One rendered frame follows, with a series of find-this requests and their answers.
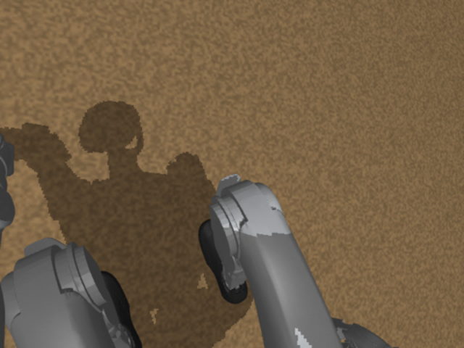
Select right robot foot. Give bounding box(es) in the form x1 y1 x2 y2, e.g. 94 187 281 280
199 219 248 304

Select left robot foot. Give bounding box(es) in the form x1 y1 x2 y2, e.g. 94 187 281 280
101 271 142 348

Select right robot hand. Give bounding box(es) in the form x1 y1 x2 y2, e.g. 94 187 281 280
332 318 392 348

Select left robot arm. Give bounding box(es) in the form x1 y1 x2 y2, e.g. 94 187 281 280
0 133 15 348

